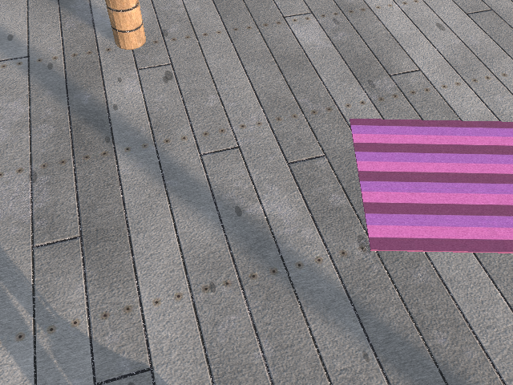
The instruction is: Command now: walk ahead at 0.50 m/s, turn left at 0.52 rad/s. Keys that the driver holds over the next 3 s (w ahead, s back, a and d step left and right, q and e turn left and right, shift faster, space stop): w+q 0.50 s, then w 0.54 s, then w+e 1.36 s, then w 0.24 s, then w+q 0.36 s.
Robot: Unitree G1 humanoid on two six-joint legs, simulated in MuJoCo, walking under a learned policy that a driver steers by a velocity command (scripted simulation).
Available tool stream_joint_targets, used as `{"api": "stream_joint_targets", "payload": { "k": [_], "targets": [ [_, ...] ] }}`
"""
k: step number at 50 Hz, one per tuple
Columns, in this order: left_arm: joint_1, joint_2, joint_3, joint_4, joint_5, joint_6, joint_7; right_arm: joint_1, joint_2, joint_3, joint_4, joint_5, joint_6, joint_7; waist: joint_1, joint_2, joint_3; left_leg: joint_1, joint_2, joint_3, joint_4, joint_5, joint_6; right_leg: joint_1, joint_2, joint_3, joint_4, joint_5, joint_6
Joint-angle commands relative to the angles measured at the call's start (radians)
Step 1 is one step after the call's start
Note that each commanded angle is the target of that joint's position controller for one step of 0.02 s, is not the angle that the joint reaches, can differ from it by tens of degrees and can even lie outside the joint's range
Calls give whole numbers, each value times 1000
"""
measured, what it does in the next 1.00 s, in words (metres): walks ahead, turning left: left foot, then right foot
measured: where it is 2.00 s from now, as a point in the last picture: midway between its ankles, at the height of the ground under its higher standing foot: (206, 178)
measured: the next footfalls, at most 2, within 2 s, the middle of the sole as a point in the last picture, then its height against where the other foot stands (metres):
left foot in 0.08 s outside the picture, level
right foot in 0.56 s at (298, 364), level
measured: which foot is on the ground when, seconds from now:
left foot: up 0.00-0.06, down 0.08-0.56, up 0.58-1.00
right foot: down 0.00-0.08, up 0.10-0.54, down 0.56-1.00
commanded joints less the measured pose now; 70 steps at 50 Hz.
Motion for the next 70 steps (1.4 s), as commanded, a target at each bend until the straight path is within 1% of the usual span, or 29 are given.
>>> {"api": "stream_joint_targets", "payload": {
  "k": [1, 3, 4, 5, 6, 7, 8, 9, 10, 15, 22, 25, 27, 28, 29, 30, 31, 33, 35, 42, 49, 52, 53, 54, 55, 56, 58, 62, 70],
  "targets": [
    [-13, 207, 52, -47, -13, 19, 14, -52, -102, -33, -113, 0, -8, 14, -42, -93, -2, 24, -62, 71, -15, -131, 52, 43, -324, 50, 108, 902, -127],
    [-42, 217, 51, -58, -19, 36, 22, 163, -176, -78, -74, 4, 0, 5, -173, -101, -132, 323, -149, 107, -56, -158, 111, -22, -285, 15, 426, 1059, -89],
    [-39, 191, 38, -72, -8, 31, 27, 332, -246, -112, -36, 6, 10, -14, -252, -33, -223, 628, -103, -18, -94, -129, 161, -238, -246, 12, 709, 829, -44],
    [32, 51, -6, -134, 21, 3, 15, 293, -359, -134, -58, 15, 11, -28, -142, 264, -302, 988, 175, -610, -192, -254, 370, -733, -10, 51, 1139, -75, 38],
    [1, 112, -3, -135, 0, -44, -5, 312, -292, -105, -90, -1, -7, -19, -183, 134, -463, 1067, 259, -883, -330, -365, 421, -850, 11, 340, 1246, -249, 17],
    [-111, 159, 8, -167, -41, -63, -18, 295, -222, -87, -81, -12, -18, -16, -205, 71, -335, 988, 221, -717, -343, -343, 351, -917, -45, 359, 1230, -178, -11],
    [-145, 140, 1, -174, -25, -74, -15, 258, -202, -79, -74, -7, -31, -11, -166, -20, -186, 800, 162, -540, -318, -84, 293, -874, -92, 350, 1108, -111, -26],
    [-148, 132, 6, -165, 4, -69, -4, 180, -158, -66, -80, -4, -31, -13, -112, -67, -151, 704, 117, -450, -340, -81, 252, -838, -132, 337, 1001, -49, -28],
    [-120, 144, 10, -165, 8, -60, -2, 134, -160, -64, -103, -15, -32, -18, -73, 0, -127, 594, 109, -443, -366, -9, 270, -765, -146, 345, 959, -13, -15],
    [-157, 92, -3, -176, 29, -18, 1, 143, -193, -74, -106, -8, -32, -49, -66, -27, -72, 419, 39, -305, -419, 72, 254, -712, -130, 305, 712, 142, 67],
    [-344, 102, -8, -232, 2, -39, -21, 237, -196, -79, -68, 6, -12, -63, -143, 49, -47, 413, 13, -337, -341, -135, 169, -581, -44, 319, 314, 385, 66],
    [-296, 140, 12, -227, -4, -53, -25, 221, -189, -80, -67, 3, -6, -66, -103, 100, -54, 462, 45, -432, -255, -160, 147, -512, -46, 337, 280, 282, 24],
    [-139, 165, 33, -185, 9, -63, -20, 218, -130, -60, -68, -5, -4, -65, -27, 98, -126, 447, -9, -386, -98, -100, 101, -298, -73, 322, 232, 274, -31],
    [-4, 213, 44, -171, 25, -66, -14, 242, -65, -35, -78, -19, -7, -62, 18, -25, -254, 347, -74, -298, 176, -234, 60, -76, -238, 492, 225, 196, -93],
    [82, 305, 68, -123, 34, -52, -23, 384, -21, -21, -99, 14, -18, -62, -46, -372, -325, -3, -210, -177, 493, -589, -9, 184, -429, 987, 101, -61, -270],
    [70, 210, 51, -128, 2, -50, -31, 371, -128, -37, -68, 27, -20, -67, -16, -265, -253, -142, -144, -213, 625, -570, -20, 160, -439, 1084, 49, -294, -275],
    [27, 144, 32, -138, -2, -45, -28, 255, -177, -50, -76, 19, -18, -66, 8, -172, -137, -170, -111, -206, 651, -478, -17, 61, -393, 919, 48, -248, -231],
    [-40, 103, 14, -138, 15, -34, -26, 140, -155, -48, -102, -13, -23, -66, -11, -90, -44, -129, -59, -167, 574, -364, -15, -112, -306, 699, 28, -4, -201],
    [-43, 90, 6, -126, 20, -37, -21, 145, -123, -43, -107, -8, -28, -53, -44, -139, -47, -55, -21, -139, 486, -323, -17, -177, -267, 601, 1, 159, -203],
    [13, 173, 20, -72, -4, -27, -11, -3, -47, -8, -150, -11, -40, -37, -12, -135, -27, -15, -2, -55, 107, -87, -44, -208, -252, 419, -71, 365, -215],
    [102, 194, 21, -9, -22, 5, -6, -144, -77, -16, -193, 1, -52, -9, 7, -122, 5, 87, -51, -23, -107, -51, -2, -110, -293, 375, -9, 442, -164],
    [80, 193, 16, -9, -21, 16, 0, 89, -156, -60, -126, -12, -50, -18, -134, -109, -142, 459, -102, 25, -176, -58, 66, -145, -226, 292, 286, 778, -113],
    [73, 142, -6, -37, 2, 12, 1, 269, -225, -81, -96, -27, -45, -32, -207, -19, -283, 766, 73, -163, -138, -36, 130, -351, -176, 266, 576, 541, -75],
    [190, 20, -45, -56, 5, -6, -3, 313, -298, -94, -81, -31, -39, -31, -150, 256, -412, 1052, 313, -608, -230, -220, 278, -723, -8, 253, 919, -157, -17],
    [137, 128, -19, -39, -20, -19, -8, 320, -197, -70, -80, -22, -37, -31, -191, 162, -383, 1002, 305, -682, -303, -364, 265, -832, -41, 373, 1042, -239, -25],
    [52, 173, -2, -68, -41, -25, -11, 257, -165, -56, -79, -19, -41, -32, -179, 117, -228, 875, 273, -530, -328, -331, 222, -883, -82, 367, 1055, -153, -34],
    [-13, 147, 0, -74, -21, -16, -6, 148, -108, -38, -75, -26, -49, -27, -122, 34, -92, 649, 186, -330, -400, -198, 177, -828, -144, 343, 968, -9, -23],
    [35, 80, -2, -62, -22, 30, -2, 93, -103, -45, -40, -36, -84, -27, -49, 40, -48, 476, 165, -154, -505, -51, 179, -731, -172, 362, 911, 102, 9],
    [-198, 41, -16, -144, -10, 25, -34, 156, -159, -62, 36, -30, -78, -53, -120, -10, 28, 545, 140, 93, -536, 84, 129, -769, -144, 294, 517, 439, 0]
  ]
}}
Over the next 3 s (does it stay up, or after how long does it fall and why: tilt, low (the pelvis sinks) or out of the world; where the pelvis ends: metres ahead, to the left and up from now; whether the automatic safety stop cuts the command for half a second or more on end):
stays up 1.56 0.07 0.01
